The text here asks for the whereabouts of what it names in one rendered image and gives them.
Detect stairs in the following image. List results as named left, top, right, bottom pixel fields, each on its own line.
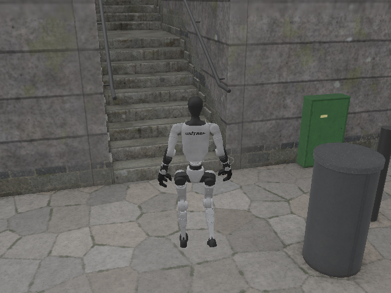
left=98, top=37, right=223, bottom=184
left=95, top=0, right=162, bottom=31

